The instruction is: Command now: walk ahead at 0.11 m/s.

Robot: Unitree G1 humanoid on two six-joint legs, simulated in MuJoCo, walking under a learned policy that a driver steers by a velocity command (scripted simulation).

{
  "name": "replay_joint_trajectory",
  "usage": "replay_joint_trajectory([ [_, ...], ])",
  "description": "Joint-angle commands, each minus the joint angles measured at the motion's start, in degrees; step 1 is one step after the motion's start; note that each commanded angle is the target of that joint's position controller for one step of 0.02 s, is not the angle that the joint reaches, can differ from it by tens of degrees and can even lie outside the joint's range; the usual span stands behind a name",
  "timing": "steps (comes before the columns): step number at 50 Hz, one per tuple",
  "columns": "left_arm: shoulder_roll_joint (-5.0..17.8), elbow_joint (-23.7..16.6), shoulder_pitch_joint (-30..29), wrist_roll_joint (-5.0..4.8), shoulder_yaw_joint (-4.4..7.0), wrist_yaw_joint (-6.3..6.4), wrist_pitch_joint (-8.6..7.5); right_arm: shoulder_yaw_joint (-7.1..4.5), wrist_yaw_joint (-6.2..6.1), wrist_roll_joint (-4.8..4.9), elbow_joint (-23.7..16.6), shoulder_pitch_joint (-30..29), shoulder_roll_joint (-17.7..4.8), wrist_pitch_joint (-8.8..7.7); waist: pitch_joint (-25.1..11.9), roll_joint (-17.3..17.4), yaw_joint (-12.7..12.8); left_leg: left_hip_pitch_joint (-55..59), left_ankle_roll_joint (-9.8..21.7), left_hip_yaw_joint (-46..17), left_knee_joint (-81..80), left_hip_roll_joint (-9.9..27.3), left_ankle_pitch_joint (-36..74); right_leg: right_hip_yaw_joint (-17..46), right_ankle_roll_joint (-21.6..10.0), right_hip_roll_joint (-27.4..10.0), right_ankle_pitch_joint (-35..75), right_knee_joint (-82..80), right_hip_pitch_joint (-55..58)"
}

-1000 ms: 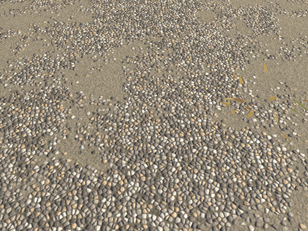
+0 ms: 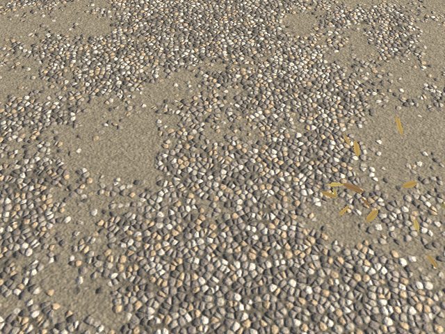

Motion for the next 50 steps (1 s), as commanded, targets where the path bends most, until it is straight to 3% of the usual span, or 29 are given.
replay_joint_trajectory([
  [1,6.01,-0.65,6.60,2.65,1.46,-0.25,1.49,-1.76,-0.40,2.18,0.79,8.64,-6.68,0.77,-12.19,1.81,-2.02,20.64,13.96,-26.65,-11.51,24.52,31.85,4.34,0.72,-3.29,-0.41,21.04,-16.09],
  [2,6.17,-1.18,3.09,3.44,1.72,-0.56,1.98,-0.93,-0.65,1.70,0.41,5.94,-4.20,1.03,-7.91,-0.61,-0.95,13.97,11.33,-23.95,-15.19,22.01,21.82,4.22,0.70,-5.05,1.17,16.71,-15.24],
  [3,5.88,-1.47,1.50,3.69,1.81,-0.81,2.81,-0.55,-1.04,1.33,0.83,5.71,-3.60,1.09,-5.75,-0.31,-0.10,9.00,9.06,-20.54,-17.36,19.70,18.44,3.96,0.96,-6.19,2.12,12.29,-12.71],
  [6,1.64,0.40,3.32,2.88,0.79,-0.56,4.91,-0.30,-1.09,-0.01,2.98,7.46,-4.22,0.96,-6.08,1.74,1.47,2.77,5.12,-13.93,-18.16,15.40,15.06,1.31,1.65,-5.72,3.04,1.32,-5.29],
  [8,1.88,0.67,1.28,2.63,0.73,0.09,5.65,-0.49,-1.01,-0.35,3.87,8.99,-5.65,1.05,-6.40,3.56,0.48,3.46,4.29,-14.10,-18.95,14.91,5.61,0.50,1.74,-5.54,2.22,-5.54,-5.55],
  [12,2.98,1.11,-2.42,2.39,0.75,0.23,6.18,-0.94,-1.12,0.16,4.62,9.66,-7.01,2.58,-5.19,5.74,-0.96,2.09,2.80,-17.14,-21.80,15.06,-16.80,-0.48,1.51,-5.48,5.36,-12.64,-5.16],
  [16,1.34,3.26,-0.89,2.36,0.10,0.43,5.20,-0.76,-1.67,0.82,5.36,9.70,-6.03,3.90,-2.63,2.95,-0.34,-1.28,-0.24,-17.76,-20.61,14.48,-24.47,-0.83,0.17,-5.61,10.33,-26.27,0.62],
  [17,2.29,3.07,-0.92,2.67,0.10,0.70,4.67,-0.74,-1.59,0.88,5.83,11.00,-5.48,4.05,-1.08,1.62,-0.71,-2.27,-2.15,-18.35,-19.86,13.56,-24.81,1.81,-0.35,-7.59,11.42,-31.19,1.27],
  [18,4.90,2.46,-1.30,2.88,0.52,1.04,4.02,-0.81,-1.39,1.35,5.52,11.83,-4.88,4.14,-0.51,-0.79,-1.83,-2.42,-3.88,-17.24,-17.67,11.28,-21.40,6.68,-1.44,-11.36,8.46,-33.72,-0.21],
  [19,6.23,1.81,-3.98,2.13,0.95,1.20,3.69,-0.88,-1.17,1.72,4.01,9.38,-4.31,4.19,1.78,-5.76,-2.72,-0.17,-4.48,-12.53,-13.64,7.15,-16.35,9.13,-2.59,-12.91,3.48,-36.37,-7.65],
  [20,5.74,1.15,-5.31,2.09,1.02,1.38,3.16,-0.92,-0.90,1.24,3.09,7.39,-4.27,4.05,0.80,-7.57,-2.83,3.41,-4.41,-10.10,-7.66,5.08,-11.12,10.73,-2.90,-14.75,2.25,-39.39,-10.43],
  [21,6.55,0.92,-5.05,2.15,1.55,1.52,2.76,-0.83,-0.67,0.73,2.85,7.56,-3.35,3.97,-1.32,-9.45,-2.66,3.86,-4.12,-7.97,-1.94,3.04,-11.83,12.31,-3.64,-16.41,-2.95,-41.74,-10.00],
  [22,7.84,0.11,-6.46,2.03,2.29,1.95,2.75,-1.08,-0.48,0.20,2.65,7.70,-3.62,4.04,-0.51,-10.24,-2.88,2.44,-4.09,-6.34,4.34,2.17,-12.61,13.21,-4.91,-18.57,-2.50,-42.75,-10.51],
  [23,8.30,-0.65,-7.44,1.96,2.72,2.37,2.70,-1.42,-0.33,-0.37,2.48,8.24,-4.09,4.08,-0.45,-9.39,-3.06,0.67,-3.83,-5.83,9.79,2.48,-14.64,13.21,-6.83,-20.90,1.65,-42.06,-10.30],
  [26,8.27,-1.25,-5.93,2.40,3.23,2.65,2.29,-1.90,-0.79,-0.59,1.45,8.38,-3.37,3.91,-2.72,-4.49,-2.41,-4.26,-4.03,-5.04,18.96,4.82,-21.54,10.36,-11.22,-24.91,31.29,-36.29,-3.99],
  [27,8.61,-1.25,-5.60,2.51,3.46,2.63,2.26,-1.87,-0.92,-0.46,0.91,7.73,-2.72,3.81,-3.72,-4.09,-2.04,-4.47,-4.41,-4.55,17.89,5.25,-22.07,8.35,-10.70,-24.34,36.54,-34.41,-1.75],
  [30,10.07,-1.51,-5.74,2.71,4.26,2.49,2.90,-2.18,-1.15,0.51,-0.54,6.21,-2.35,3.90,-5.77,-7.15,-0.71,-1.31,-5.21,-1.72,11.90,4.07,-20.25,3.84,-8.04,-22.27,41.41,-30.32,0.80],
  [32,11.13,-1.66,-6.68,2.31,4.89,2.38,3.61,-2.47,-1.15,0.68,-0.73,7.67,-2.19,4.02,-6.32,-7.13,-1.83,3.75,-4.93,0.16,3.95,2.81,-14.23,1.13,-5.72,-21.31,38.73,-26.22,-0.77],
  [33,11.33,-1.34,-5.78,2.44,5.22,2.19,3.85,-2.78,-1.20,0.55,-0.83,8.42,-2.91,3.83,-6.53,-5.19,-2.43,7.92,-4.35,-1.39,-1.42,2.65,-8.74,-0.72,-3.37,-20.16,33.63,-22.40,-3.43],
  [34,10.33,-1.62,-4.49,2.62,5.29,1.79,3.99,-3.77,-1.35,-0.01,-1.05,10.05,-6.31,3.35,-7.68,2.47,-2.82,13.85,-2.85,-10.71,-7.32,7.56,-0.83,-4.57,-0.10,-16.81,22.47,-12.73,-8.95],
  [35,5.40,-5.86,-7.37,1.45,3.98,1.68,4.03,-5.87,-1.43,-0.29,-1.79,13.18,-15.03,3.27,-7.79,18.38,-4.44,20.39,5.89,-33.53,-11.28,23.87,22.73,-9.97,4.85,-5.74,-3.55,1.05,-25.20],
  [36,6.98,-7.34,-12.26,1.96,4.04,1.91,4.73,-5.56,-1.12,-0.04,0.28,19.29,-13.40,3.60,-9.39,11.40,-6.80,20.92,11.29,-36.29,-11.71,26.67,28.69,-1.67,3.98,-5.67,-11.25,9.29,-27.21],
  [37,6.83,-7.58,-13.13,1.72,4.06,1.59,5.00,-5.40,-1.30,0.05,0.00,17.45,-12.03,3.88,-7.17,6.15,-5.15,19.12,11.49,-32.09,-10.80,24.23,26.12,0.43,3.68,-6.94,-7.59,12.63,-28.34],
  [38,6.30,-7.56,-13.75,1.37,3.83,1.21,4.70,-5.35,-1.65,-0.03,-1.36,13.14,-11.43,4.33,-5.48,3.04,-3.71,16.82,9.41,-28.30,-11.28,20.83,22.37,1.55,3.45,-7.91,-2.51,11.73,-28.49],
  [39,7.11,-7.79,-14.10,1.63,4.01,0.98,4.31,-5.22,-1.93,0.17,-2.75,9.75,-10.84,4.68,-5.22,2.94,-2.56,16.55,7.30,-26.03,-11.61,18.11,20.57,2.19,3.20,-8.44,1.37,9.86,-28.43],
  [41,8.23,-7.58,-12.31,2.38,4.29,0.45,4.35,-4.79,-1.80,0.37,-4.18,7.50,-9.21,4.74,-8.04,3.74,-1.44,17.18,6.23,-23.08,-11.13,15.39,25.32,1.58,3.41,-7.44,5.16,8.79,-25.98],
  [45,7.78,-9.60,-14.10,1.92,4.06,0.57,5.29,-5.39,-1.48,0.44,-4.21,10.35,-10.96,4.32,-9.31,3.32,-2.23,19.02,6.21,-24.76,-11.31,14.96,22.04,2.16,4.39,-6.50,6.41,3.54,-26.28],
  [48,8.63,-11.65,-17.79,2.74,4.05,-0.32,5.24,-5.72,-1.20,0.13,-4.39,12.07,-11.27,4.65,-8.45,5.82,-4.07,17.30,7.09,-30.51,-17.68,13.69,-13.73,2.56,4.76,-6.48,7.08,-1.91,-26.65],
  [50,9.21,-13.19,-20.47,2.82,4.11,-0.90,4.71,-5.99,-0.85,-0.20,-4.85,12.04,-11.96,4.55,-6.22,6.58,-4.75,15.91,7.42,-34.00,-20.24,13.73,-23.26,2.72,4.92,-6.05,7.18,-5.29,-26.88],
])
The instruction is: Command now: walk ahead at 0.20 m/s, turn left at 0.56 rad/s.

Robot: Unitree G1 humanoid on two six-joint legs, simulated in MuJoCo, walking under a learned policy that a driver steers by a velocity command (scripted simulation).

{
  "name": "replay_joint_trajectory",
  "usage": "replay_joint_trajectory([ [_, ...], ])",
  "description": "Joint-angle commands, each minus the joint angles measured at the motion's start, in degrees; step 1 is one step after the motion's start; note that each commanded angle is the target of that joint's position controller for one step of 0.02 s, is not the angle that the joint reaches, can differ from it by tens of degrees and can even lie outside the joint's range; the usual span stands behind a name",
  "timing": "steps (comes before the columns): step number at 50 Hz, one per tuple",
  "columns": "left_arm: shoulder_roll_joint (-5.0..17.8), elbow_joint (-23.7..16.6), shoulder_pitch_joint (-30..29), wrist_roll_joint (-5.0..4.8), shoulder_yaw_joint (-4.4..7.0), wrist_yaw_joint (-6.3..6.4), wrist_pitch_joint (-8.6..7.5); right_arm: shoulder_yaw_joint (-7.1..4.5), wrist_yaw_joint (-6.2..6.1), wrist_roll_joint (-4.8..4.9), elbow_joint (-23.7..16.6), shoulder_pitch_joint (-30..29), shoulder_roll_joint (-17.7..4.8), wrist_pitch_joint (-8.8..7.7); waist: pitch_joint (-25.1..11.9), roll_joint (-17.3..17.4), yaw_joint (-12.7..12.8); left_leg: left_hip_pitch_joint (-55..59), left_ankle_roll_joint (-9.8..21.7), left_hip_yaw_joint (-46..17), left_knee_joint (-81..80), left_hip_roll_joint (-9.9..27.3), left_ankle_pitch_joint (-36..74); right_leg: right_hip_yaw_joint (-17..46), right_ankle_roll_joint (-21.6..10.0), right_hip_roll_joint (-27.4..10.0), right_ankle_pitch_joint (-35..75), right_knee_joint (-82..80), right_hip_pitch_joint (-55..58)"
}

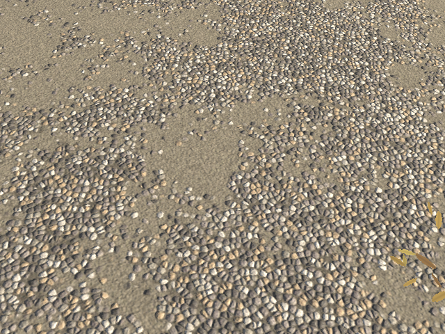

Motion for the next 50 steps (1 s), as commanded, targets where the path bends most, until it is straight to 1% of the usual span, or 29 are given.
replay_joint_trajectory([
  [1,5.15,-5.33,-4.25,0.21,0.89,-0.66,-1.34,-2.35,0.28,-0.39,-2.54,3.44,-9.40,-0.60,-1.26,6.96,-1.52,6.00,9.44,-22.87,-12.28,15.82,-20.06,0.43,0.24,0.40,0.36,-4.51,-5.75],
  [6,4.99,-7.66,-4.79,-0.35,0.42,-0.94,-3.47,-3.01,1.30,-0.67,-3.60,2.59,-10.52,-1.57,-1.09,6.66,-1.05,1.94,9.00,-25.61,-10.13,14.24,-21.27,0.64,-1.43,2.29,-2.22,-12.54,1.54],
  [7,4.99,-7.84,-3.50,-0.67,0.35,-0.80,-3.81,-3.10,1.57,-0.68,-4.09,1.48,-10.53,-1.65,-1.00,6.81,-0.11,-0.78,8.39,-25.97,-9.44,13.54,-21.68,0.56,-1.98,2.95,-2.56,-15.42,5.46],
  [8,4.63,-7.41,-0.42,-1.08,0.25,-0.51,-4.16,-3.15,1.78,-0.61,-4.89,-0.83,-10.43,-1.61,-0.84,6.46,2.08,-5.43,7.03,-25.37,-8.18,11.95,-22.05,0.28,-2.63,3.63,-1.43,-20.57,12.35],
  [9,4.05,-6.14,4.82,-1.43,0.22,-0.01,-4.54,-3.15,1.77,-0.39,-5.81,-3.76,-10.03,-1.46,-0.48,5.08,5.60,-12.14,4.69,-23.52,-5.33,8.99,-23.69,-0.67,-3.17,3.99,3.51,-28.72,22.43],
  [10,6.68,-4.94,10.07,-1.21,0.99,0.84,-5.01,-2.80,1.57,-0.10,-6.56,-4.66,-8.08,-1.80,-1.00,1.49,7.87,-21.64,1.40,-19.51,1.13,5.21,-26.67,2.15,-3.78,0.20,3.02,-32.25,33.90],
  [11,11.85,-5.05,14.48,-0.44,1.90,1.66,-5.42,-1.38,1.49,0.49,-7.33,-2.20,-2.56,-2.42,-4.64,-9.57,7.86,-25.92,-1.67,-8.35,19.38,-0.28,-27.31,17.74,-5.72,-15.11,-13.29,-39.97,39.35],
  [12,16.75,-5.93,11.70,0.82,2.95,1.83,-5.30,-1.32,1.41,-0.12,-8.68,-3.99,-3.96,-2.72,-0.95,-11.40,6.51,-34.53,-2.32,-2.47,28.72,-2.44,-22.31,36.05,-10.69,-23.86,-24.83,-46.52,34.34],
  [13,13.23,-5.95,9.41,1.00,2.58,1.44,-5.34,-1.62,1.86,-1.44,-9.07,-5.04,-7.08,-2.91,3.05,-5.11,3.81,-34.53,-2.17,-3.33,33.67,3.95,-16.38,33.77,-12.70,-23.39,-24.86,-45.41,29.09],
  [14,9.16,-6.41,7.39,0.22,1.57,0.70,-5.75,-1.68,2.70,-1.59,-7.85,-3.80,-7.07,-3.10,3.99,-2.89,2.49,-32.72,-2.71,-3.37,34.70,4.82,-12.30,28.20,-11.98,-19.62,-20.42,-45.28,26.66],
  [15,7.36,-6.64,6.32,-0.03,1.07,0.01,-6.20,-1.53,3.27,-1.45,-6.58,-1.55,-6.38,-3.06,3.86,-3.21,1.38,-30.64,-3.69,-2.84,35.43,5.07,-9.23,21.65,-10.68,-16.02,-13.32,-45.48,25.72],
  [17,6.32,-5.71,8.22,0.06,0.74,-0.51,-7.12,-1.24,4.18,-1.80,-5.85,-1.09,-5.73,-2.74,2.62,-5.33,1.58,-28.79,-4.69,-1.33,38.52,5.30,-4.58,12.96,-10.24,-12.24,-0.36,-45.48,24.78],
  [22,6.30,-2.48,14.94,-0.39,0.92,-1.78,-8.12,-0.10,4.72,-1.64,-9.03,-10.36,-4.46,-2.44,3.19,-4.95,3.77,-31.08,-5.85,1.27,31.91,6.24,1.10,4.93,-11.41,-11.19,18.43,-44.52,27.12],
  [25,6.51,-1.13,16.52,-0.67,0.93,-1.86,-8.03,1.30,5.36,-1.58,-11.21,-16.90,-2.67,-2.49,3.33,-6.16,4.82,-24.47,-5.96,7.62,20.57,8.40,3.59,1.10,-11.18,-10.41,25.43,-43.96,25.15],
  [27,7.63,0.03,18.49,-0.67,1.12,-1.74,-7.85,1.77,5.43,-1.28,-12.15,-19.57,-2.48,-2.50,3.65,-6.68,5.52,-19.54,-4.75,10.14,15.09,8.32,1.88,0.78,-10.94,-11.49,28.40,-43.12,25.10],
  [29,8.91,1.21,19.77,-0.66,1.35,-1.56,-7.38,1.64,4.83,-1.23,-12.05,-18.75,-3.36,-2.63,3.55,-7.04,4.69,-14.67,-2.65,11.48,11.40,6.90,-0.99,0.79,-10.81,-13.20,36.12,-40.25,26.60],
  [30,9.47,1.66,19.79,-0.64,1.39,-1.47,-7.14,1.28,4.28,-1.25,-11.16,-15.87,-4.17,-2.84,2.03,-7.01,3.00,-10.06,-1.49,12.10,9.53,5.20,-2.43,0.09,-10.33,-13.34,45.65,-36.00,27.66],
  [31,9.77,2.16,19.75,-0.83,1.37,-1.40,-6.80,0.74,3.64,-1.35,-8.94,-9.33,-5.03,-3.28,-1.58,-5.89,-0.27,-1.87,-0.12,12.65,5.95,3.40,-1.33,-1.75,-9.48,-12.25,53.67,-27.77,28.02],
  [32,9.15,2.27,19.92,-1.16,1.04,-1.28,-6.56,-0.06,2.86,-1.99,-5.78,-0.21,-6.97,-4.03,-7.35,-4.09,-3.91,11.46,1.39,11.39,4.55,3.97,0.13,-4.08,-8.31,-10.03,51.45,-16.59,23.12],
  [33,5.70,-0.05,19.99,-1.98,-0.13,-1.54,-6.56,-1.22,1.91,-3.39,-4.46,8.75,-11.53,-4.54,-15.13,2.55,-7.09,28.12,4.94,-4.63,2.36,17.84,-11.67,-6.09,-6.72,-7.02,31.71,0.61,8.55],
  [34,1.41,-1.58,23.48,-2.29,-0.87,-1.80,-6.56,-2.16,1.57,-2.67,-3.55,11.73,-16.05,-4.33,-21.10,15.37,-4.99,36.15,10.27,-31.14,-4.50,32.65,-11.97,-5.91,-5.30,1.89,-9.30,17.51,-6.48],
  [35,7.82,-1.34,17.94,-1.02,0.97,-1.34,-6.22,-1.68,1.56,-0.74,-3.30,9.19,-13.26,-4.08,-15.45,6.69,-5.23,30.32,9.23,-29.86,-5.72,29.57,-9.68,0.56,-6.44,-0.66,-5.99,21.36,-10.31],
  [36,6.67,-2.54,14.76,-1.18,0.83,-1.75,-6.65,-0.75,1.60,-0.47,-3.37,4.07,-10.34,-4.24,-7.67,5.48,-2.47,22.42,7.81,-20.58,-6.54,26.97,-3.87,0.57,-6.91,-3.09,-0.45,19.88,-10.90],
  [37,5.46,-2.21,13.88,-1.13,0.48,-2.08,-6.84,0.00,1.83,-0.57,-3.65,0.81,-7.50,-4.60,-4.41,4.19,-0.77,16.24,6.14,-14.58,-8.38,23.86,1.64,0.11,-6.87,-4.71,2.76,16.48,-8.72],
  [39,4.17,-0.80,15.98,0.26,0.37,-2.70,-5.39,0.89,1.71,-0.09,-3.05,-1.27,-4.79,-5.23,-1.77,5.77,2.37,9.21,4.18,-7.07,-11.20,19.46,6.77,-0.87,-5.75,-6.01,4.53,12.83,-4.19],
  [41,3.28,-0.65,15.76,0.56,0.39,-3.40,-4.31,0.97,1.66,0.24,-1.71,0.66,-4.84,-6.11,-1.22,5.37,3.30,7.69,4.80,-4.46,-12.98,18.42,11.68,-2.03,-4.87,-5.78,5.69,11.63,-3.74],
  [43,3.01,-1.73,11.95,0.81,0.42,-3.80,-3.81,0.80,1.54,0.69,-0.31,2.62,-5.62,-6.53,0.84,5.02,3.31,7.54,5.28,-2.42,-15.13,17.94,12.73,-2.88,-3.91,-6.42,8.99,9.47,-7.35],
  [46,3.04,-4.31,3.84,0.65,0.28,-3.90,-3.69,1.17,1.50,0.66,1.58,6.00,-4.86,-6.50,3.35,4.47,1.97,8.95,5.24,-0.03,-16.39,16.92,16.19,-3.91,-2.70,-6.86,15.13,3.23,-12.42],
  [50,1.78,-6.88,-4.67,0.15,-0.75,-3.99,-4.12,1.42,1.31,0.55,3.57,9.40,-5.39,-6.66,4.14,4.05,0.14,10.96,4.19,2.83,-15.80,16.20,23.03,-5.97,-3.00,-4.89,21.76,-9.02,-10.06],
])
Over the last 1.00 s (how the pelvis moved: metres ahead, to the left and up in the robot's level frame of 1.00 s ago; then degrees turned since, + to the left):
0.06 0.01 0.02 20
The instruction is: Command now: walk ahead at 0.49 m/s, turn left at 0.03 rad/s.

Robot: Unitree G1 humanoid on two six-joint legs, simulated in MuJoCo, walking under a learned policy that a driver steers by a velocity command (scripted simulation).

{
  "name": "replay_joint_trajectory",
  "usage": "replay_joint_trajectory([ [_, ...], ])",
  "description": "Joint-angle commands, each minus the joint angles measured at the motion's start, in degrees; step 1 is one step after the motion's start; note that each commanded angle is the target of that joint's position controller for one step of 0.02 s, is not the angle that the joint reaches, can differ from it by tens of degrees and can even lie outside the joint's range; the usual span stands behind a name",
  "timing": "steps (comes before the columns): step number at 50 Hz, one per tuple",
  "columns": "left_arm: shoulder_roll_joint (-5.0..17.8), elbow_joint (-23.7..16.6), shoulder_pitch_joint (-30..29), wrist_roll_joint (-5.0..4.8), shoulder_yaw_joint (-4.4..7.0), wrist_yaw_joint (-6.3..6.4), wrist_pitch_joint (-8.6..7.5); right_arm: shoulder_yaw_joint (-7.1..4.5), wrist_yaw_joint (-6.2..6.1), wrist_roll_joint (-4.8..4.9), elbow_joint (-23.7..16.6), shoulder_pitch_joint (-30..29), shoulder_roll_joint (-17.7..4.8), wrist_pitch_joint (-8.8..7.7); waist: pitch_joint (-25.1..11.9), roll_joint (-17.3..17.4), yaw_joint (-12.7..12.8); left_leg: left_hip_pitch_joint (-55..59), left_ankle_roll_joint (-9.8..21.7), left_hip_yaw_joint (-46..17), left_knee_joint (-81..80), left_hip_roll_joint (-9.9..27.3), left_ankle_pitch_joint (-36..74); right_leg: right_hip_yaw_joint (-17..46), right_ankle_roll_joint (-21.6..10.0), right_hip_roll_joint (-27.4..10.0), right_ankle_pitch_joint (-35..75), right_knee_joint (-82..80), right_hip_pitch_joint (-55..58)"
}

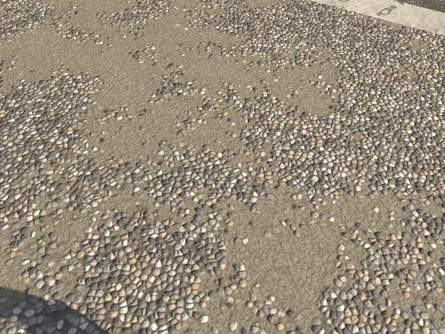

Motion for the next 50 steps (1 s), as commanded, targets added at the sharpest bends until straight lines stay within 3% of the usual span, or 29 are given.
replay_joint_trajectory([
  [1,1.40,-4.98,-6.99,-0.34,-0.46,-0.06,-0.77,-1.02,-0.40,-0.06,-1.38,1.79,-7.10,-0.95,4.44,5.84,-0.23,-3.12,5.09,-6.26,-3.77,15.26,27.21,-2.25,-0.44,1.87,4.71,-7.43,0.94],
  [4,2.17,-6.51,-10.64,-0.40,-0.53,0.18,-1.01,-0.97,-1.01,-0.49,0.35,4.00,-7.82,-0.65,5.17,5.61,-0.78,2.62,5.14,-6.50,-2.24,17.27,31.33,-2.69,-2.43,3.30,2.89,-12.37,1.54],
  [6,2.83,-6.38,-9.18,-0.41,-0.29,0.52,-1.38,-1.05,-1.43,-0.75,0.87,3.06,-8.60,-0.47,4.20,5.84,0.76,5.47,4.57,-5.68,1.81,18.03,41.52,-3.40,-4.37,5.22,-1.37,-14.80,5.53],
  [8,4.59,-3.44,0.04,-0.37,0.61,1.46,-1.89,-1.32,-1.68,-1.20,1.23,1.66,-9.83,-0.16,-1.11,6.80,4.92,6.47,3.23,-4.53,13.67,17.39,55.71,-4.39,-6.55,8.91,-6.12,-16.88,16.95],
  [9,5.87,-0.15,9.91,0.08,1.36,2.07,-2.44,-1.28,-1.63,-1.00,1.14,0.82,-9.90,0.13,-6.32,5.53,9.15,2.36,2.24,-2.87,25.31,15.39,52.50,-3.93,-8.12,9.01,-3.75,-20.42,29.32],
  [10,10.35,1.92,19.89,1.49,2.60,2.85,-2.78,-0.63,-1.48,-0.48,-0.48,1.33,-7.96,0.03,-13.53,0.76,12.02,-9.50,1.46,-1.06,42.47,12.42,32.67,8.65,-11.05,-2.70,-8.45,-20.70,44.60],
  [11,14.99,2.10,20.29,1.95,3.71,2.61,-2.59,0.18,-0.80,1.31,-0.77,8.81,-2.02,0.12,-18.81,-11.87,7.23,-30.61,-0.88,-0.43,63.45,0.37,-15.04,38.29,-19.24,-18.36,-10.81,-26.95,57.61],
  [12,11.97,1.81,16.20,-0.86,3.35,2.02,-2.02,-1.29,-0.99,-0.24,-0.51,4.62,-7.90,0.20,-15.23,-3.06,7.01,-35.46,0.27,-8.36,67.07,2.73,-14.69,40.94,-18.17,-15.78,-14.06,-31.38,52.71],
  [13,8.63,1.05,10.08,-1.38,2.42,1.90,-2.09,-1.50,-0.77,-0.24,-2.10,-0.10,-7.94,-0.04,-6.51,-1.03,4.55,-37.21,0.48,-7.88,65.17,5.78,-9.01,30.81,-16.33,-14.17,-13.84,-32.68,44.24],
  [14,5.48,1.03,7.55,-1.15,1.65,1.63,-2.52,-1.23,-0.59,-0.33,-2.52,-2.67,-6.85,-0.24,-2.55,1.87,3.64,-35.73,0.38,-7.20,62.00,7.76,-5.71,24.77,-14.84,-11.62,-8.23,-34.89,37.59],
  [16,2.79,2.43,6.77,-1.16,0.77,1.91,-3.26,-0.96,-0.01,-1.46,-2.03,-2.03,-4.92,1.10,-0.51,0.36,0.58,-30.53,-0.71,-6.62,56.82,10.10,-3.65,16.23,-11.73,-7.12,-1.67,-37.37,30.11],
  [19,3.92,4.86,10.74,-1.48,0.92,1.90,-4.52,-0.80,0.90,-1.80,-2.33,-3.51,-3.31,2.50,-0.02,0.18,-0.27,-30.81,-2.24,-4.76,53.28,10.78,-1.36,11.25,-11.80,-5.56,4.54,-39.54,28.48],
  [21,4.75,5.88,12.66,-1.55,1.07,1.91,-4.68,-0.80,1.13,-1.81,-3.91,-8.60,-3.57,2.90,1.88,0.15,0.36,-35.14,-3.28,-3.60,49.31,11.99,2.86,9.17,-11.60,-4.71,4.06,-41.46,29.09],
  [24,4.21,7.16,15.64,-1.67,0.73,1.90,-4.47,-0.59,1.27,-1.45,-6.29,-16.25,-3.56,2.85,3.48,-0.03,2.05,-38.70,-4.51,-2.00,40.39,12.42,8.93,6.48,-10.61,-3.09,7.38,-42.07,31.40],
  [27,4.33,8.38,18.98,-1.68,0.54,2.13,-4.33,-0.05,1.26,-1.22,-8.33,-22.74,-2.76,2.55,3.94,-0.37,3.98,-37.23,-5.27,-0.66,31.26,10.97,12.96,6.62,-10.15,-2.52,11.19,-40.82,33.20],
  [31,5.39,9.27,21.53,-1.10,0.68,2.74,-3.77,0.05,0.95,-0.95,-10.52,-28.16,-3.58,2.07,3.86,-1.10,5.53,-36.81,-5.20,-0.79,24.98,9.13,11.68,9.17,-10.96,-4.06,15.97,-36.77,39.12],
  [34,6.85,8.82,19.32,-0.62,1.21,3.22,-3.40,-0.46,0.61,-0.65,-11.06,-26.15,-5.31,1.10,2.92,-1.96,3.28,-30.69,-3.68,-1.66,20.78,7.71,5.83,11.24,-9.96,-5.31,21.32,-32.07,40.58],
  [35,7.46,8.48,17.91,-0.64,1.45,3.21,-3.37,-0.94,0.28,-0.65,-9.94,-21.83,-6.27,0.65,1.15,-2.15,1.26,-24.37,-2.91,-1.30,18.81,6.27,3.61,11.16,-9.10,-4.72,25.97,-27.88,39.67],
  [36,7.41,8.22,16.72,-0.94,1.49,2.98,-3.34,-1.69,-0.30,-0.99,-7.37,-13.53,-7.61,-0.05,-3.14,-0.04,-2.38,-13.42,-1.66,-0.81,14.78,5.37,5.07,9.34,-7.96,-2.11,27.47,-18.53,37.27],
  [37,5.66,6.79,16.07,-1.58,1.06,2.71,-3.54,-2.88,-1.18,-2.38,-5.57,-3.87,-11.30,-0.80,-10.32,3.97,-5.83,1.29,0.79,-8.58,13.85,13.41,1.61,7.04,-6.78,1.28,16.65,-4.42,28.39],
  [38,-1.21,4.57,21.32,-3.78,-0.25,2.69,-3.41,-4.43,-1.60,-3.81,-6.14,0.76,-17.61,-0.60,-19.25,15.57,-4.16,18.79,6.21,-31.78,11.28,30.78,-3.62,1.34,-4.09,9.87,-15.37,15.36,9.03],
  [39,3.89,5.02,21.15,-2.62,1.00,3.10,-2.78,-4.16,-1.32,-2.20,-6.58,-2.36,-14.92,0.51,-19.69,14.28,-3.20,14.97,8.28,-42.27,5.10,32.33,-8.83,4.45,-4.81,9.75,-26.42,22.95,2.85],
  [40,5.44,4.92,17.62,-1.86,1.71,3.00,-2.28,-2.93,-1.17,-1.65,-7.53,-7.74,-10.07,0.74,-10.15,8.46,-1.08,6.80,6.77,-33.26,4.04,29.78,-12.25,5.74,-5.22,6.05,-21.86,24.36,1.00],
  [41,4.24,4.47,14.68,-1.62,1.60,2.42,-2.18,-2.14,-0.97,-1.35,-7.85,-11.11,-6.76,0.44,-4.67,5.80,-0.27,-0.62,5.46,-25.43,1.97,26.91,-8.46,5.60,-4.97,3.94,-17.57,22.31,1.92],
  [42,3.17,4.27,13.57,-1.24,1.67,1.97,-1.73,-1.76,-1.06,-1.34,-7.58,-12.08,-5.36,0.09,-1.93,6.82,0.82,-5.23,3.72,-19.34,0.36,24.39,-3.68,5.35,-4.65,2.60,-15.52,20.15,3.65],
  [44,1.77,4.06,13.88,-0.13,1.68,1.06,-0.12,-1.45,-1.38,-0.91,-6.27,-11.01,-4.32,-0.78,-0.47,8.14,2.72,-9.62,2.20,-11.83,-1.12,21.93,3.59,4.70,-3.62,1.62,-13.60,18.73,6.19],
  [47,1.06,1.88,9.71,-0.08,1.64,0.21,1.07,-1.84,-1.26,-0.27,-4.98,-8.24,-5.28,-2.09,0.16,7.08,3.27,-8.92,2.69,-5.74,-2.67,21.67,10.70,3.92,-2.70,0.86,-8.81,17.73,2.25],
  [50,1.20,-0.70,3.54,-0.11,1.42,-0.46,1.34,-1.89,-1.18,-0.60,-3.99,-5.97,-5.40,-2.18,1.76,6.69,2.65,-7.62,2.74,-0.31,-3.22,20.63,14.53,2.91,-1.86,0.44,-2.74,12.41,-1.91],
])
Over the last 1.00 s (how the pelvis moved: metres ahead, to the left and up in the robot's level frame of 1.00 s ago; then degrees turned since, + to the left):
0.37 0.10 0.00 15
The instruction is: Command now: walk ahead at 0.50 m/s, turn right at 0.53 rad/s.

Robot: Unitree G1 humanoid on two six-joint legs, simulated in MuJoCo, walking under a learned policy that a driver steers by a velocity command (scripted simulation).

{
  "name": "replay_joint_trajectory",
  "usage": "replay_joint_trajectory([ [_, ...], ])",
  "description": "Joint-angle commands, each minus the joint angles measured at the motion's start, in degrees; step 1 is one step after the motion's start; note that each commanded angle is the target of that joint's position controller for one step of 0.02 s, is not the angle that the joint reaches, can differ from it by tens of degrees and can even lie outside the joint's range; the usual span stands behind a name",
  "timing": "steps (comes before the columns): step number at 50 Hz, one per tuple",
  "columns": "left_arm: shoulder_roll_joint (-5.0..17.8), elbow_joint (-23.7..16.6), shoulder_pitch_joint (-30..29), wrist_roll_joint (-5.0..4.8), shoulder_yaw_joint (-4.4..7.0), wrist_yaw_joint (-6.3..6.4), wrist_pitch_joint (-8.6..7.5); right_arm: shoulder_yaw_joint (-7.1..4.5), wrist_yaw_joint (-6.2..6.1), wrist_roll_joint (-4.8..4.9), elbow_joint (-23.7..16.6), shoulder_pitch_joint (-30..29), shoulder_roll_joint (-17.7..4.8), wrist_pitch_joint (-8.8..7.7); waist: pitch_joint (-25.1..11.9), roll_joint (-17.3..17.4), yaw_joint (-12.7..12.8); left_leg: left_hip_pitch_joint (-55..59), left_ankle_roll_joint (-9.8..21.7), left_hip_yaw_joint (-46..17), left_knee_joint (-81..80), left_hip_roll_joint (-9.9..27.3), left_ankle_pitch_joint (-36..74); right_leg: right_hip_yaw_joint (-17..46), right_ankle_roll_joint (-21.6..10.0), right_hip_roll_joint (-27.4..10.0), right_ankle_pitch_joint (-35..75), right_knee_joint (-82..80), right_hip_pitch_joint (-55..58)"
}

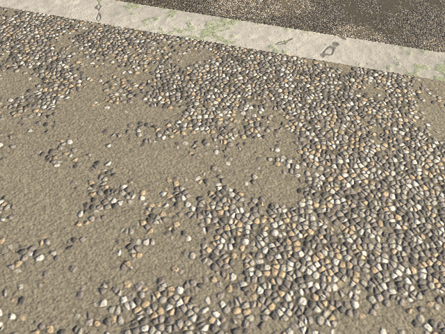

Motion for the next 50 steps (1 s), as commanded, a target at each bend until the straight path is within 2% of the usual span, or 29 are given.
replay_joint_trajectory([
  [1,-0.48,-4.18,-2.29,-0.01,-0.63,-0.94,0.09,-0.68,0.04,-0.07,-2.15,0.58,-4.68,-1.07,2.22,6.64,0.99,-0.03,4.97,-6.39,-9.69,15.03,14.25,0.08,0.85,-1.59,6.62,-5.23,-4.56],
  [5,-1.13,-7.38,-10.52,0.11,-1.63,-1.77,-0.18,-1.01,-0.25,-0.06,-1.33,3.10,-6.45,-0.86,3.52,6.71,-0.95,2.32,4.34,-1.39,-9.15,15.31,18.49,-4.27,-0.03,-0.52,11.17,-18.46,-0.97],
  [9,-0.05,-9.45,-14.07,0.56,-1.53,-1.97,-0.26,-1.41,-0.87,-0.26,0.01,6.31,-7.94,0.43,3.85,6.90,-1.68,10.14,3.67,1.71,-4.44,17.14,29.26,-7.53,-2.92,1.64,4.26,-24.53,0.90],
  [11,0.89,-9.01,-11.23,0.77,-1.02,-1.50,-0.22,-1.83,-1.17,-0.35,0.23,6.30,-9.67,1.32,1.41,8.44,-0.02,12.55,3.04,3.69,3.61,17.36,46.61,-9.74,-5.12,5.36,-2.10,-25.92,6.59],
  [12,1.75,-7.89,-6.82,0.73,-0.48,-1.18,-0.41,-2.08,-1.19,-0.36,0.22,6.20,-10.60,1.97,-1.22,8.71,1.88,13.03,2.96,4.21,11.13,17.33,52.35,-10.23,-6.47,7.62,-4.68,-27.09,11.41],
  [13,2.94,-5.71,0.52,0.88,0.36,-0.65,-0.96,-2.21,-1.06,-0.12,-0.14,5.73,-11.19,2.60,-5.51,7.67,5.01,10.19,2.29,4.97,22.32,16.87,50.37,-9.91,-8.06,9.72,-3.94,-30.76,20.58],
  [14,6.72,-2.79,10.18,1.59,1.97,0.27,-1.38,-2.00,-0.86,-0.14,-1.51,5.06,-10.53,2.77,-11.22,3.39,9.26,-0.76,0.30,5.21,38.47,15.54,35.92,-1.84,-10.71,5.57,-6.05,-34.35,35.43],
  [15,13.92,-3.51,9.75,1.38,3.61,1.08,-1.26,-0.50,0.40,0.38,-6.01,6.67,-3.15,2.29,-15.54,-10.79,5.26,-27.64,-3.37,3.70,59.02,5.54,-15.75,27.63,-18.50,-12.60,-7.62,-37.26,53.67],
  [16,14.43,-4.59,12.27,-0.24,3.72,1.43,-0.44,-1.54,0.76,-0.03,-8.29,-0.59,-8.16,1.50,-18.03,-3.39,8.18,-35.59,-3.96,-9.57,65.84,1.10,-19.74,42.80,-20.56,-15.84,-6.13,-45.36,54.42],
  [17,12.92,-3.60,9.53,-0.54,3.30,1.95,-0.15,-1.35,1.03,0.50,-9.80,-5.19,-7.66,0.82,-9.58,-0.23,6.91,-39.89,-3.19,-12.11,64.12,4.69,-12.87,32.36,-18.74,-14.35,-1.06,-46.19,49.14],
  [18,9.63,-3.58,6.61,-1.08,2.52,2.13,-0.44,-0.96,0.92,0.67,-9.26,-4.17,-7.08,0.20,-4.60,2.41,4.28,-36.98,-2.91,-12.04,58.20,6.80,-8.11,26.16,-16.48,-12.13,6.09,-46.84,40.96],
  [19,7.64,-4.00,3.73,-1.26,1.97,2.25,-0.92,-1.10,0.73,0.03,-8.41,-3.24,-7.01,0.51,-2.17,3.95,1.77,-33.03,-3.13,-12.34,53.93,8.07,-6.94,21.34,-14.40,-8.91,12.14,-47.44,35.01],
  [20,6.10,-4.32,1.93,-1.71,1.42,2.37,-1.39,-1.05,0.72,-1.11,-8.19,-1.57,-6.83,1.57,-2.13,3.51,-0.27,-29.11,-3.85,-12.67,51.46,8.53,-6.66,18.02,-13.60,-6.55,16.05,-48.18,31.11],
  [22,5.82,-4.30,2.62,-2.00,1.08,2.09,-2.67,-1.01,1.09,-1.91,-8.31,-0.74,-6.05,3.53,-3.06,3.06,-1.43,-26.27,-5.05,-12.25,48.37,8.19,-6.69,15.57,-13.57,-4.47,20.81,-48.75,28.28],
  [24,7.37,-3.79,4.77,-1.92,1.41,1.91,-3.25,-0.82,1.39,-1.82,-9.53,-3.40,-5.32,4.41,-2.12,2.49,-1.10,-27.71,-5.96,-11.49,44.27,7.87,-3.50,14.51,-13.17,-3.02,19.69,-49.91,26.67],
  [27,7.77,-3.11,8.96,-1.81,1.46,1.86,-3.25,-0.71,1.47,-1.61,-12.37,-11.21,-5.72,4.70,0.31,0.95,1.50,-32.68,-6.80,-11.31,36.52,7.48,3.07,15.66,-11.75,-2.16,16.97,-51.06,28.06],
  [35,8.51,-2.23,16.35,-1.08,1.41,2.73,-2.97,0.48,2.25,-0.81,-17.71,-24.22,-5.90,3.57,1.05,-1.11,6.17,-33.75,-5.23,-11.28,20.46,3.18,9.52,18.74,-9.79,-2.80,24.74,-45.92,37.59],
  [37,8.63,-2.25,15.84,-0.90,1.29,3.20,-3.12,0.51,2.29,-0.68,-17.92,-23.06,-6.45,3.02,1.10,-1.89,5.21,-28.38,-3.52,-11.26,16.35,2.43,8.76,19.18,-8.23,-3.74,27.46,-44.67,37.81],
  [38,8.94,-2.40,14.47,-0.90,1.24,3.31,-3.28,0.33,2.15,-0.68,-17.18,-20.13,-6.94,2.77,0.70,-2.24,3.59,-22.77,-2.37,-10.93,14.24,1.60,7.38,18.76,-7.03,-3.87,30.44,-43.49,36.42],
  [39,9.47,-2.44,13.42,-0.86,1.26,3.26,-3.55,-0.19,1.75,-0.69,-15.75,-15.59,-8.03,2.49,-0.96,-2.40,1.61,-15.81,-1.17,-10.12,13.26,-0.10,4.85,18.06,-5.96,-3.42,37.84,-39.78,35.57],
  [40,9.78,-2.19,12.69,-0.90,1.21,2.97,-3.76,-0.84,1.14,-0.70,-13.37,-8.10,-9.13,2.00,-4.58,-0.72,-1.98,-6.91,0.13,-9.03,10.11,-1.45,4.79,15.89,-4.88,-1.15,42.42,-31.12,35.05],
  [41,8.48,-2.48,12.56,-1.07,0.78,2.58,-4.14,-1.58,0.36,-1.34,-11.80,-0.01,-11.33,1.30,-9.88,1.51,-5.66,5.52,2.21,-13.95,9.23,3.91,3.19,13.77,-3.81,1.80,34.36,-18.96,28.82],
  [42,3.18,-4.20,15.91,-2.03,-0.52,2.38,-4.46,-2.46,-0.42,-2.58,-11.75,6.99,-16.25,1.23,-18.10,10.29,-5.86,18.69,6.14,-34.04,7.75,18.89,-5.63,8.94,-2.05,7.39,9.29,-1.06,17.48],
  [43,4.14,-3.70,21.63,-2.40,-0.22,2.33,-4.23,-3.30,0.20,-1.53,-10.11,5.68,-18.05,2.16,-19.91,21.28,-1.93,21.13,12.11,-57.69,-1.57,25.76,-6.90,6.95,-1.13,13.52,-18.87,9.37,5.81],
  [44,6.66,-2.56,18.09,-0.65,-0.05,2.67,-3.51,-2.33,0.71,-0.51,-11.61,-0.55,-12.51,2.59,-9.56,9.84,-0.32,12.67,11.71,-52.17,-2.39,23.76,-13.57,8.55,-1.43,8.77,-14.56,12.78,1.43],
  [45,6.34,-3.30,12.33,-0.19,-0.24,2.08,-3.45,-1.34,1.02,-0.15,-12.05,-4.06,-8.40,2.40,-3.79,3.97,-0.73,5.43,10.60,-42.53,-3.05,20.43,-11.37,8.04,-1.29,6.89,-10.39,10.50,1.82],
  [46,5.22,-4.02,10.10,-0.30,-0.49,1.68,-3.36,-0.79,1.08,-0.59,-11.47,-5.34,-6.79,2.20,-1.23,3.50,0.29,1.12,8.83,-35.74,-4.43,17.32,-5.78,7.47,-1.20,5.15,-8.46,7.08,2.87],
  [47,4.92,-4.59,8.99,0.25,-0.57,1.28,-2.96,-0.53,0.91,-0.49,-10.36,-4.54,-6.49,1.77,-0.39,5.78,0.91,-1.06,7.92,-31.06,-5.11,15.21,0.21,7.09,-0.81,3.98,-7.91,4.27,3.97],
  [50,3.60,-4.20,9.50,0.70,-1.07,0.56,-1.93,-0.55,1.35,0.21,-7.72,-1.02,-7.05,0.24,-1.76,7.72,1.92,-1.60,8.15,-24.58,-6.19,13.25,12.63,5.13,0.26,3.71,-6.63,1.57,5.11],
])
Over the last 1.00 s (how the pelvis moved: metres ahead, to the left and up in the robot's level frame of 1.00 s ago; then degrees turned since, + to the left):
0.55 0.00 0.00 -14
